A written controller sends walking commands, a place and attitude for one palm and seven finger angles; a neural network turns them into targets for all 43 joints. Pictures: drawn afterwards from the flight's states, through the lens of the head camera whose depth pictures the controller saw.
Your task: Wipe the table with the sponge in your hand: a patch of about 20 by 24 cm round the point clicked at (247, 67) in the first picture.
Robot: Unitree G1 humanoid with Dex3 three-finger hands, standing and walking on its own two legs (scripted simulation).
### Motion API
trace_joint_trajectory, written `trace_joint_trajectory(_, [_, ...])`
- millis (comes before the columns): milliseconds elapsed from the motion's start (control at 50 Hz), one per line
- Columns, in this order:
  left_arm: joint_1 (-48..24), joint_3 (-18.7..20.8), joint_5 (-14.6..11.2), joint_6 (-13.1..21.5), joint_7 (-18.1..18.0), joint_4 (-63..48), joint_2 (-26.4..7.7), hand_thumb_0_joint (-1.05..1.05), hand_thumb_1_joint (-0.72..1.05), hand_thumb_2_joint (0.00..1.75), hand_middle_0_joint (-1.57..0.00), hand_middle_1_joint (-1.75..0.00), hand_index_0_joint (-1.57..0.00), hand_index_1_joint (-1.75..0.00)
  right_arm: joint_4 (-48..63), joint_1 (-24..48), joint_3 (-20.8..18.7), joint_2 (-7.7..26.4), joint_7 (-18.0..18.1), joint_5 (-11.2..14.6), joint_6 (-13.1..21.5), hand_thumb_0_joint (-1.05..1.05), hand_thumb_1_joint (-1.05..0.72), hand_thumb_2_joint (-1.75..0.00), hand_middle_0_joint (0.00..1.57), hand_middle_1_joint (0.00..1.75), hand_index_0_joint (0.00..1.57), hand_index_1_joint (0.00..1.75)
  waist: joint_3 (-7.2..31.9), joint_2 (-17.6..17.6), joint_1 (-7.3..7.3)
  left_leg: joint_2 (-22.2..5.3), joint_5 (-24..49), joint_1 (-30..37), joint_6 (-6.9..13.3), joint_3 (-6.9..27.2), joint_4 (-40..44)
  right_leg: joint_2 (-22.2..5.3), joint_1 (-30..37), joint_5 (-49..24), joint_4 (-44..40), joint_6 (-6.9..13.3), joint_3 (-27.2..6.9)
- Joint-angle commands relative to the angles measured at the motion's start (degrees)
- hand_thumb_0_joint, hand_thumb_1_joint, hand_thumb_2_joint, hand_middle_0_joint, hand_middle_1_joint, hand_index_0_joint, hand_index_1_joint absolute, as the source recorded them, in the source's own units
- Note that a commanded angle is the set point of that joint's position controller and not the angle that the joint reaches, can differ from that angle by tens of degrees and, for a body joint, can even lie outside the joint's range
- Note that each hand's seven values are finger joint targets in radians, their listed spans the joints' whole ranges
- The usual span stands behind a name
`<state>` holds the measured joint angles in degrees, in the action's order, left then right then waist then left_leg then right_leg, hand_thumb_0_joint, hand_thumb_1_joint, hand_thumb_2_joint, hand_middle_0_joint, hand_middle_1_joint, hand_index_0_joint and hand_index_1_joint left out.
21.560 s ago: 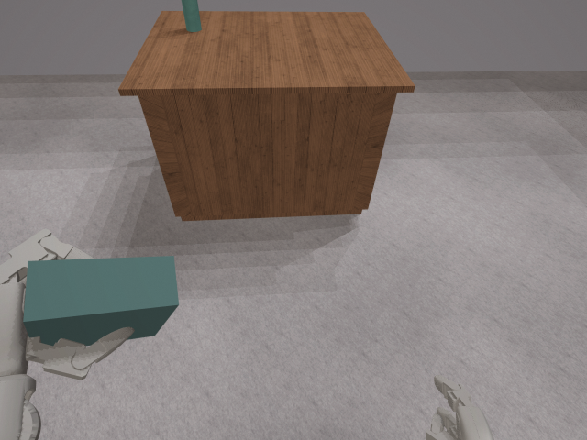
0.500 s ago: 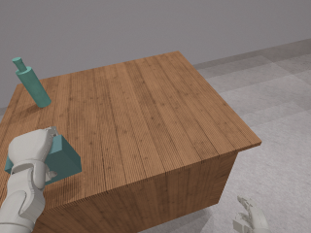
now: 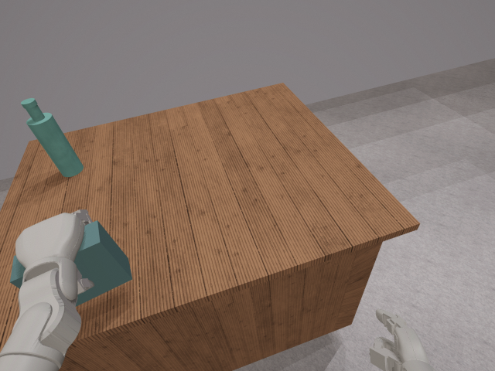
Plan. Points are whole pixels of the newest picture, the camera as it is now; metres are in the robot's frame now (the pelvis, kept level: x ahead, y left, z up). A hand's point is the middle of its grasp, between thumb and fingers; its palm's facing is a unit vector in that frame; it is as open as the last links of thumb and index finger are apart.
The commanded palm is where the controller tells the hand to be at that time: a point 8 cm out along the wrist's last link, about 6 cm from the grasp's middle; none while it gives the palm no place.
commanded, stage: move the sponge above the wiping area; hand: left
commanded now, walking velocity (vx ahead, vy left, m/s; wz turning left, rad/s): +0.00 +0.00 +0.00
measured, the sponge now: (83, 274) +0.24 +0.33 +0.04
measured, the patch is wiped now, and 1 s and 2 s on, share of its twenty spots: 0.00 0.00 0.10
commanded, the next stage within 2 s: lower the sponge onto the table in 0.46 s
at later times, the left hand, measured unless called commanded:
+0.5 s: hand (80, 274) +0.22 +0.32 +0.07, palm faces -0.07 -0.13 -0.99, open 9.5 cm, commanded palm +0.21 +0.30 +0.14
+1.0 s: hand (93, 282) +0.22 +0.30 +0.04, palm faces -0.16 -0.14 -0.98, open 9.5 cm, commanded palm +0.21 +0.30 +0.13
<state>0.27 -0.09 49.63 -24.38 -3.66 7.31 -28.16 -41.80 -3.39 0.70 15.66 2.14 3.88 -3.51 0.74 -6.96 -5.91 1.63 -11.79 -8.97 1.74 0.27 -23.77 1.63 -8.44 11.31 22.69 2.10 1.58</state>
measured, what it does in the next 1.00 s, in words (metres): stands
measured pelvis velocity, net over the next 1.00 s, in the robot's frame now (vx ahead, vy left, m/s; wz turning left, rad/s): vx -0.01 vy -0.01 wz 0.00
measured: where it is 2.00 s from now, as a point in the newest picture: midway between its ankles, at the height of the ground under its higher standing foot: outside the picture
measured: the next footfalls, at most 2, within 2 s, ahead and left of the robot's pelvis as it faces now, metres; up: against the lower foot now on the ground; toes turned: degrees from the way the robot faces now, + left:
none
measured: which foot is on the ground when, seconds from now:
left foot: down 0.00-1.00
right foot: down 0.00-1.00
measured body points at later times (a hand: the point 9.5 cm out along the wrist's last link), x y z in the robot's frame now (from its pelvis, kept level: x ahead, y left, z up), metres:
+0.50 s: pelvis +0.00 -0.01 +0.00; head -0.02 -0.06 +0.45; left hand +0.22 +0.32 +0.12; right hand +0.24 -0.22 -0.09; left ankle +0.01 +0.10 -0.74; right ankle +0.01 -0.10 -0.74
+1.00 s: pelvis -0.01 -0.01 +0.00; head -0.02 -0.06 +0.45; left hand +0.22 +0.31 +0.10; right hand +0.22 -0.24 -0.10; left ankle +0.01 +0.10 -0.74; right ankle +0.01 -0.10 -0.74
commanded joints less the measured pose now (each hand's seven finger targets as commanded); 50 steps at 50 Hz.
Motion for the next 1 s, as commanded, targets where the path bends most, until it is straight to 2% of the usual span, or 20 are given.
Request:
trace_joint_trajectory(0, [-11.34,-2.84,1.25,3.51,4.23,-14.17,-6.17,0.00,0.10,1.30,-1.20,-1.60,-1.20,-1.60,11.90,11.83,-1.51,6.27,0.82,-0.23,3.98,0.00,-0.90,-0.90,0.20,0.30,0.20,0.30,7.60,7.53,1.72,0.24,5.80,1.79,1.90,3.89,3.09,0.30,1.31,-2.83,-3.83,1.29,-2.22])
trace_joint_trajectory(40, [-13.67,0.49,2.57,8.73,3.85,-19.97,-9.88,0.00,0.10,1.30,-1.20,-1.60,-1.20,-1.60,12.32,10.75,-1.47,5.46,1.29,-1.03,5.19,0.00,-0.90,-0.90,0.20,0.30,0.20,0.30,11.20,5.67,0.88,0.10,6.66,3.86,2.29,4.27,2.56,0.61,2.23,-2.92,-2.99,1.43,-2.58])
trace_joint_trajectory(100, [-15.43,6.78,5.08,15.00,-0.37,-21.80,-14.39,0.00,0.10,1.30,-1.20,-1.60,-1.20,-1.60,10.86,8.82,-2.14,5.09,1.76,-2.15,5.46,0.00,-0.90,-0.90,0.20,0.30,0.20,0.30,10.68,3.90,-0.31,-0.19,7.84,4.00,1.65,4.79,2.75,1.47,1.93,-3.68,-2.63,1.95,-3.11])
trace_joint_trajectory(120, [-18.71,11.05,6.63,15.81,-2.33,-24.23,-19.43,0.00,0.10,1.30,-1.20,-1.60,-1.20,-1.60,10.84,9.53,-2.00,5.42,1.97,-2.37,5.49,0.00,-0.90,-0.90,0.20,0.30,0.20,0.30,10.91,0.35,-1.25,-0.18,7.20,3.43,1.38,5.49,3.30,2.18,2.55,-3.43,-2.45,2.72,-5.50])
trace_joint_trajectory(140, [-20.06,10.22,7.83,16.02,-4.61,-23.17,-17.16,0.00,0.10,1.30,-1.20,-1.60,-1.20,-1.60,10.41,9.34,-1.83,4.40,1.87,-2.40,5.73,0.00,-0.90,-0.90,0.20,0.30,0.20,0.30,11.90,-1.12,-1.27,-0.11,8.58,3.16,0.89,4.98,2.95,1.92,2.84,-3.71,-1.41,2.85,-4.20])
trace_joint_trajectory(200, [-15.81,12.30,6.74,13.11,-9.15,-19.43,-16.26,0.00,0.10,1.30,-1.20,-1.60,-1.20,-1.60,9.22,9.51,-2.65,4.70,0.96,-1.92,4.82,0.00,-0.90,-0.90,0.20,0.30,0.20,0.30,12.65,-2.24,-2.61,-0.07,12.16,2.67,-0.16,3.50,2.73,1.75,4.28,-6.42,-2.00,3.68,-5.22])
trace_joint_trajectory(220, [-14.39,14.43,5.73,11.02,-9.75,-19.74,-18.51,0.00,0.10,1.30,-1.20,-1.60,-1.20,-1.60,9.78,11.02,-2.48,4.93,0.70,-1.74,4.56,0.00,-0.90,-0.90,0.20,0.30,0.20,0.30,12.56,-3.04,-3.43,0.38,12.42,2.88,-0.26,3.63,3.22,1.73,5.74,-7.11,-2.68,4.11,-7.25])
trace_joint_trajectory(260, [-10.03,11.76,3.36,6.81,-9.82,-17.16,-14.57,0.00,0.10,1.30,-1.20,-1.60,-1.20,-1.60,9.44,11.88,-2.49,4.99,0.09,-1.27,4.00,0.00,-0.90,-0.90,0.20,0.30,0.20,0.30,13.28,-1.80,-3.42,0.33,13.86,2.45,-0.54,2.57,2.91,0.82,7.00,-9.51,-2.34,3.44,-5.58])
trace_joint_trajectory(340, [-4.58,2.71,-0.15,-1.83,-2.98,-11.67,-6.85,0.00,0.10,1.30,-1.20,-1.60,-1.20,-1.60,10.35,14.62,-1.45,6.04,-0.26,-0.04,2.52,0.00,-0.90,-0.90,0.20,0.30,0.20,0.30,7.55,4.30,-1.04,0.46,11.05,0.50,0.03,2.33,3.60,0.11,5.41,-8.93,-3.67,2.02,-4.19])
trace_joint_trajectory(400, [-4.58,-0.66,-0.81,-2.89,2.79,-10.30,-6.85,0.00,0.10,1.30,-1.20,-1.60,-1.20,-1.60,10.89,14.14,-1.02,6.78,0.46,0.43,1.96,0.00,-0.90,-0.90,0.20,0.30,0.20,0.30,4.25,8.95,1.00,0.48,6.76,-0.41,1.26,2.96,3.18,0.00,2.83,-5.90,-4.55,1.23,-4.26])
trace_joint_trajectory(440, [-8.01,-1.70,0.28,-0.14,5.30,-13.43,-7.32,0.00,0.10,1.30,-1.20,-1.60,-1.20,-1.60,11.94,13.68,-0.77,6.49,0.95,0.23,2.75,0.00,-0.90,-0.90,0.20,0.30,0.20,0.30,5.89,8.90,1.73,0.61,6.06,0.95,2.05,2.83,2.38,-0.15,2.31,-4.66,-4.31,1.00,-4.11])
trace_joint_trajectory(500, [-13.78,4.40,2.77,8.90,5.01,-17.77,-14.48,0.00,0.10,1.30,-1.20,-1.60,-1.20,-1.60,11.39,10.96,-1.32,6.20,1.97,-1.24,4.03,0.00,-0.90,-0.90,0.20,0.30,0.20,0.30,9.67,7.72,1.24,0.98,6.36,3.21,2.59,3.02,1.41,0.21,2.59,-4.13,-4.21,1.02,-4.54])
trace_joint_trajectory(520, [-15.51,8.26,3.68,12.30,3.65,-22.60,-19.12,0.00,0.10,1.30,-1.20,-1.60,-1.20,-1.60,11.82,10.88,-1.43,5.91,2.39,-1.87,4.75,0.00,-0.90,-0.90,0.20,0.30,0.20,0.30,11.27,4.61,0.12,0.92,6.80,4.72,2.57,3.50,1.25,0.68,2.87,-4.15,-4.22,1.60,-6.14])
trace_joint_trajectory(600, [-11.70,14.71,5.82,19.69,-4.34,-22.49,-20.08,0.00,0.10,1.30,-1.20,-1.60,-1.20,-1.60,9.55,7.86,-2.71,4.93,2.65,-2.62,6.19,0.00,-0.90,-0.90,0.20,0.30,0.20,0.30,11.35,-2.23,-1.71,0.88,9.88,4.19,1.24,3.09,0.99,1.43,2.72,-5.63,-3.23,2.97,-5.94])
trace_joint_trajectory(620, [-13.83,17.51,6.56,19.08,-6.02,-23.25,-23.04,0.00,0.10,1.30,-1.20,-1.60,-1.20,-1.60,9.63,8.85,-2.59,5.14,2.49,-2.53,6.07,0.00,-0.90,-0.90,0.20,0.30,0.20,0.30,11.27,-4.27,-2.32,1.04,9.94,3.81,0.94,3.81,1.34,1.66,3.19,-5.64,-3.54,3.70,-8.21])
trace_joint_trajectory(700, [-10.11,13.69,3.63,11.42,-10.10,-14.52,-15.63,0.00,0.10,1.30,-1.20,-1.60,-1.20,-1.60,8.77,9.90,-3.57,5.57,1.11,-1.32,4.94,0.00,-0.90,-0.90,0.20,0.30,0.20,0.30,10.52,-1.16,-2.46,0.38,10.25,1.38,0.00,2.16,1.43,0.55,3.20,-6.39,-3.38,3.27,-6.87])
trace_joint_trajectory(780, [-5.70,6.72,-1.11,2.40,-5.20,-7.63,-10.32,0.00,0.10,1.30,-1.20,-1.60,-1.20,-1.60,9.15,12.92,-2.65,6.74,0.86,-0.06,3.69,0.00,-0.90,-0.90,0.20,0.30,0.20,0.30,7.83,6.32,-1.09,0.69,7.78,-0.89,0.47,1.85,2.57,-0.16,4.61,-6.22,-4.18,1.52,-5.31])
trace_joint_trajectory(840, [-7.87,0.69,-0.57,-0.34,0.87,-7.86,-8.60,0.00,0.10,1.30,-1.20,-1.60,-1.20,-1.60,10.44,14.18,-1.54,6.87,1.34,0.60,3.26,0.00,-0.90,-0.90,0.20,0.30,0.20,0.30,5.77,6.37,0.88,1.03,5.04,-1.22,1.25,2.22,2.73,-0.49,3.28,-3.85,-4.46,1.10,-5.21])
trace_joint_trajectory(920, [-12.71,4.51,1.92,6.74,4.59,-12.41,-15.52,0.00,0.10,1.30,-1.20,-1.60,-1.20,-1.60,11.09,11.82,-1.51,7.01,2.16,-0.48,4.23,0.00,-0.90,-0.90,0.20,0.30,0.20,0.30,8.01,7.30,1.39,1.04,3.94,0.95,2.19,3.03,1.56,0.10,2.23,-1.93,-4.72,1.08,-5.90])
trace_joint_trajectory(980, [-14.03,8.53,3.23,15.79,1.80,-15.39,-16.73,0.00,0.10,1.30,-1.20,-1.60,-1.20,-1.60,10.34,8.97,-2.18,5.66,2.74,-1.63,5.66,0.00,-0.90,-0.90,0.20,0.30,0.20,0.30,9.67,5.03,0.43,1.16,5.30,2.63,2.28,3.00,1.01,0.64,1.54,-2.12,-4.14,1.47,-4.98])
